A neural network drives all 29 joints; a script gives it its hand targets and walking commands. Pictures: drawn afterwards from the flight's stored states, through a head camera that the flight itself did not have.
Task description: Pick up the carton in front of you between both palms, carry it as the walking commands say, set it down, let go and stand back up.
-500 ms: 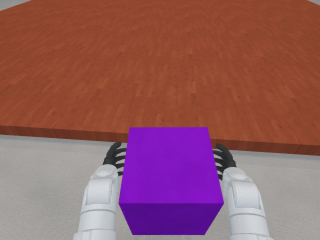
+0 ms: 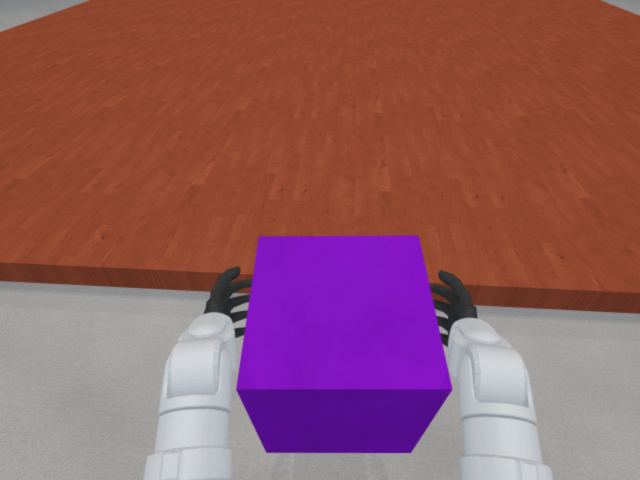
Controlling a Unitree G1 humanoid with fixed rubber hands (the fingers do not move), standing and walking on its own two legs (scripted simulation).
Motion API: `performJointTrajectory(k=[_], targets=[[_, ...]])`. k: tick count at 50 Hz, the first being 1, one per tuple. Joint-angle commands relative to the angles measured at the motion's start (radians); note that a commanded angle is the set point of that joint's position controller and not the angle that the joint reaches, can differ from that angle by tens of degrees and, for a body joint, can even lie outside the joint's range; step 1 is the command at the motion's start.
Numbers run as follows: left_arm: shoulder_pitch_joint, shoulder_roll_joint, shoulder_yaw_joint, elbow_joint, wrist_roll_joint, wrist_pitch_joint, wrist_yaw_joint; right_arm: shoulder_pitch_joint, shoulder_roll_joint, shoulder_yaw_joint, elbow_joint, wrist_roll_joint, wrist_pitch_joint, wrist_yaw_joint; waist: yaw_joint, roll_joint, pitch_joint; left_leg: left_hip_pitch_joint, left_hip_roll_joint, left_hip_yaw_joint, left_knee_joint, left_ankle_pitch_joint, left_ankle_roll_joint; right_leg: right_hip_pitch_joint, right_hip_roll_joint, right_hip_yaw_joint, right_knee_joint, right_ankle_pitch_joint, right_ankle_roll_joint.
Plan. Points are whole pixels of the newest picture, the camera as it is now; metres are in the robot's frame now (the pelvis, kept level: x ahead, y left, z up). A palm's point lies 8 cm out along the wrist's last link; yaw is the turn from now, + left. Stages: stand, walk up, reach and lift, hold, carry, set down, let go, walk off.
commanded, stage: carry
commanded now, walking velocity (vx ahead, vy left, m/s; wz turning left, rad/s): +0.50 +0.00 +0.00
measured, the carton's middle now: (338, 349) +0.31 +0.00 +0.01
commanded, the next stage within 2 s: none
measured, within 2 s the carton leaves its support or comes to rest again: neither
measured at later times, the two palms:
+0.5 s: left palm (250, 234) +0.47 +0.14 +0.08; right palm (442, 245) +0.45 -0.16 +0.08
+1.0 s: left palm (295, 114) +0.80 +0.09 +0.14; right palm (434, 114) +0.82 -0.21 +0.13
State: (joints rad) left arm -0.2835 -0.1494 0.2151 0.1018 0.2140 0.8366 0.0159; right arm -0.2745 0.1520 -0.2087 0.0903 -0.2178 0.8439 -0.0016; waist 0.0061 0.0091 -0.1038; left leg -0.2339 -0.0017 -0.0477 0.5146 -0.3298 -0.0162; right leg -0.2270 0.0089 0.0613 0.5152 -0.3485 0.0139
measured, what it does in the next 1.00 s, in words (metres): walks ahead: left foot, then right foot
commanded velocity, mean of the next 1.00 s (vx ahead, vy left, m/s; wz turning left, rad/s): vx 0.50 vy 0.00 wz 0.00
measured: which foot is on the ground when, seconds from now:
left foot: down 0.00-0.24, up 0.26-0.34, down 0.36-0.76, up 0.78-1.00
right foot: down 0.00-0.38, up 0.40-0.70, down 0.72-1.00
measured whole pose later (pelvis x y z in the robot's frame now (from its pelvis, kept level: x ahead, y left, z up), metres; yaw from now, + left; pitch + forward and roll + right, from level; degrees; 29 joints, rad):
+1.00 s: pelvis +0.53 -0.07 +0.00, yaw +1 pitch +3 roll +0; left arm -0.27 -0.13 0.15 -0.44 -0.01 1.22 0.17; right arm -0.24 0.14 -0.15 -0.48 -0.02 1.23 -0.15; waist 0.05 0.00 -0.07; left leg -0.64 0.10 0.07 1.03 -0.23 0.04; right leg -0.27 0.01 -0.24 0.42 -0.21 -0.11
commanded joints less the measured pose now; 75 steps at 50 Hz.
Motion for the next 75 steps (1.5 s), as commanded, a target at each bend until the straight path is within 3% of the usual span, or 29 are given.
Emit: performJointTrajectory(k=[1, 4, 7, 9, 10, 11, 13, 15, 16, 17, 18, 19, 20, 22, 24, 30, 34, 35, 36, 37, 40, 45, 58, 61, 62, 63, 64, 67, 75], targets=[[-0.529, -0.875, -0.73, -0.209, -0.35, 0.107, -0.138, -0.526, 0.857, 0.722, -0.21, 0.331, 0.095, 0.118, -0.018, 0.025, -0.161, -0.008, 0.128, -0.114, -0.126, -0.33, 0.066, -0.112, -0.07, 0.009, -0.026, -0.239, -0.037], [-0.422, -0.814, -0.721, -0.263, -0.358, 0.198, -0.091, -0.436, 0.794, 0.714, -0.282, 0.335, 0.182, 0.063, -0.016, 0.06, -0.117, 0.002, 0.159, -0.139, -0.114, -0.252, 0.09, -0.175, -0.077, -0.021, 0.024, -0.141, -0.038], [-0.351, -0.774, -0.724, -0.344, -0.378, 0.271, -0.04, -0.345, 0.747, 0.698, -0.351, 0.355, 0.253, 0.012, -0.015, 0.087, -0.13, 0.006, 0.16, -0.09, 0.013, 0.112, 0.099, -0.136, -0.062, -0.067, 0.05, 0.005, -0.043], [-0.289, -0.756, -0.719, -0.407, -0.389, 0.302, -0.009, -0.31, 0.75, 0.711, -0.414, 0.389, 0.292, -0.013, 0.0, -0.082, -0.171, -0.181, 0.081, 0.069, 0.288, 0.348, 0.047, 0.09, -0.118, 0.043, 0.028, 0.29, -0.09], [-0.246, -0.751, -0.703, -0.428, -0.387, 0.311, 0.006, -0.326, 0.762, 0.726, -0.461, 0.411, 0.308, -0.021, 0.035, -0.262, -0.193, -0.431, 0.016, 0.168, 0.432, 0.219, 0.0, 0.322, -0.223, 0.196, -0.021, 0.578, -0.147], [-0.22, -0.765, -0.697, -0.457, -0.393, 0.314, 0.021, -0.327, 0.781, 0.745, -0.511, 0.436, 0.317, -0.026, 0.034, -0.387, -0.171, -0.64, -0.012, 0.202, 0.433, -0.175, -0.022, 0.483, -0.318, 0.312, -0.034, 0.832, -0.205], [-0.164, -0.789, -0.688, -0.518, -0.385, 0.318, 0.049, -0.314, 0.783, 0.753, -0.577, 0.463, 0.326, -0.035, 0.06, -0.211, -0.099, -0.731, 0.007, 0.201, 0.314, -0.33, -0.012, 0.505, -0.333, 0.378, -0.059, 0.973, -0.235], [-0.169, -0.82, -0.725, -0.643, -0.418, 0.316, 0.057, -0.199, 0.809, 0.743, -0.622, 0.47, 0.316, -0.048, 0.013, -0.099, -0.187, -0.322, -0.034, 0.24, 0.016, -0.164, 0.004, 0.319, -0.226, 0.149, 0.06, 1.119, -0.149], [-0.161, -0.821, -0.756, -0.698, -0.449, 0.315, 0.053, -0.135, 0.828, 0.732, -0.64, 0.456, 0.309, -0.055, -0.03, -0.096, -0.336, 0.139, -0.034, 0.22, -0.139, 0.127, 0.027, 0.095, -0.163, -0.022, 0.225, 1.052, -0.063], [-0.177, -0.827, -0.799, -0.76, -0.474, 0.31, 0.043, -0.08, 0.83, 0.711, -0.656, 0.435, 0.298, -0.061, -0.06, 0.057, -0.433, 0.544, 0.105, 0.046, -0.168, 0.17, 0.064, -0.209, -0.122, -0.123, 0.431, 0.642, 0.002], [-0.201, -0.824, -0.83, -0.797, -0.498, 0.314, 0.032, -0.053, 0.807, 0.697, -0.647, 0.411, 0.286, -0.07, -0.028, 0.35, -0.348, 0.712, 0.368, -0.323, -0.205, 0.545, 0.156, -0.537, -0.01, -0.212, 0.572, -0.114, 0.048], [-0.203, -0.79, -0.843, -0.8, -0.513, 0.319, 0.026, -0.026, 0.797, 0.683, -0.655, 0.39, 0.286, -0.078, -0.044, 0.196, -0.325, 0.677, 0.416, -0.392, -0.188, 0.645, 0.244, -0.583, -0.025, -0.138, 0.666, -0.168, 0.013], [-0.218, -0.793, -0.852, -0.797, -0.536, 0.318, 0.02, -0.06, 0.791, 0.683, -0.693, 0.384, 0.282, -0.082, -0.048, 0.126, -0.278, 0.588, 0.426, -0.42, -0.191, 0.675, 0.279, -0.613, -0.028, -0.116, 0.711, -0.152, -0.008], [-0.107, -0.76, -0.82, -0.72, -0.502, 0.316, 0.017, -0.091, 0.771, 0.729, -0.717, 0.395, 0.294, -0.078, -0.032, 0.007, -0.19, 0.517, 0.385, -0.275, -0.227, 0.527, 0.217, -0.644, -0.104, -0.096, 0.609, -0.101, -0.027], [0.0, -0.751, -0.785, -0.661, -0.446, 0.312, 0.024, -0.089, 0.733, 0.787, -0.744, 0.427, 0.3, -0.062, -0.032, 0.056, -0.153, 0.507, 0.313, -0.104, -0.252, 0.545, 0.141, -0.632, -0.102, -0.14, 0.482, -0.017, -0.017], [-0.017, -0.639, -0.74, -0.69, -0.352, 0.337, 0.068, -0.069, 0.591, 0.791, -0.719, 0.47, 0.33, -0.031, -0.027, 0.188, -0.011, 0.193, 0.211, 0.135, -0.338, 0.576, 0.1, -0.273, -0.005, -0.311, 0.052, 0.276, -0.026], [-0.113, -0.587, -0.732, -0.726, -0.397, 0.346, 0.084, -0.201, 0.544, 0.763, -0.769, 0.484, 0.34, -0.052, 0.034, 0.124, -0.18, 0.061, 0.14, 0.263, 0.121, 0.701, 0.043, 0.213, 0.046, -0.36, 0.025, 0.191, -0.069], [-0.141, -0.588, -0.732, -0.74, -0.412, 0.348, 0.085, -0.234, 0.536, 0.757, -0.785, 0.49, 0.345, -0.058, 0.062, 0.009, -0.247, -0.111, 0.085, 0.248, 0.367, 0.455, 0.026, 0.376, -0.084, -0.129, -0.018, 0.018, -0.111], [-0.172, -0.571, -0.736, -0.741, -0.432, 0.353, 0.086, -0.211, 0.549, 0.757, -0.787, 0.487, 0.355, -0.064, 0.038, -0.273, -0.314, -0.311, -0.014, 0.215, 0.684, -0.026, -0.004, 0.46, -0.384, 0.41, -0.212, -0.206, -0.218], [-0.178, -0.576, -0.737, -0.731, -0.457, 0.362, 0.084, -0.198, 0.525, 0.74, -0.767, 0.479, 0.362, -0.072, 0.035, -0.225, -0.294, -0.404, -0.001, 0.076, 0.863, -0.125, 0.028, 0.418, -0.446, 0.554, -0.317, -0.245, -0.256], [-0.312, -0.66, -0.778, -0.768, -0.511, 0.366, 0.064, -0.262, 0.599, 0.713, -0.733, 0.457, 0.367, -0.083, 0.008, -0.047, -0.23, -0.372, 0.124, 0.013, 0.806, 0.011, 0.072, 0.182, -0.362, 0.27, -0.316, -0.068, -0.176], [-0.448, -0.592, -0.727, -0.659, -0.505, 0.376, 0.071, -0.378, 0.557, 0.664, -0.639, 0.405, 0.363, -0.112, 0.027, -0.089, -0.223, -0.385, 0.126, 0.088, 0.593, 0.087, 0.064, 0.094, -0.295, 0.024, -0.318, -0.032, -0.175], [-0.79, -0.523, -0.505, -0.289, -0.409, 0.359, 0.168, -0.791, 0.492, 0.459, -0.275, 0.366, 0.36, -0.191, 0.058, -0.12, -0.14, -0.45, 0.034, 0.217, 0.125, 0.205, 0.083, 0.306, -0.223, -0.121, -0.175, 0.515, -0.188], [-0.911, -0.563, -0.497, -0.223, -0.403, 0.333, 0.172, -0.847, 0.519, 0.424, -0.18, 0.355, 0.337, -0.19, -0.043, -0.099, -0.271, -0.066, -0.052, 0.279, -0.013, 0.152, 0.13, 0.222, -0.165, -0.237, 0.175, 0.801, -0.12], [-0.946, -0.567, -0.503, -0.207, -0.401, 0.324, 0.173, -0.857, 0.515, 0.412, -0.156, 0.344, 0.325, -0.189, -0.104, -0.01, -0.379, 0.243, 0.062, 0.138, -0.024, 0.219, 0.152, 0.018, -0.127, -0.25, 0.415, 0.588, -0.062], [-0.961, -0.596, -0.509, -0.211, -0.413, 0.317, 0.171, -0.885, 0.508, 0.406, -0.154, 0.346, 0.311, -0.192, -0.093, 0.28, -0.463, 0.508, 0.342, -0.345, -0.038, 0.363, 0.254, -0.314, -0.013, -0.22, 0.694, 0.104, -0.025], [-0.985, -0.618, -0.511, -0.203, -0.414, 0.311, 0.172, -0.912, 0.555, 0.416, -0.156, 0.355, 0.297, -0.191, -0.106, 0.313, -0.488, 0.634, 0.373, -0.503, -0.093, 0.411, 0.319, -0.538, 0.067, -0.141, 0.889, -0.162, -0.035], [-1.032, -0.707, -0.485, -0.239, -0.416, 0.278, 0.17, -1.063, 0.691, 0.517, -0.285, 0.459, 0.259, -0.163, -0.097, 0.058, -0.448, 0.496, 0.315, -0.305, -0.042, 0.464, 0.26, -0.622, -0.046, -0.045, 0.933, -0.069, -0.089], [-0.886, -0.622, -0.505, -0.364, -0.34, 0.239, 0.184, -0.984, 0.652, 0.61, -0.475, 0.532, 0.225, -0.136, -0.106, 0.1, -0.396, 0.586, 0.283, -0.172, -0.007, 0.59, 0.247, -0.937, -0.059, -0.117, 1.009, -0.067, -0.087]])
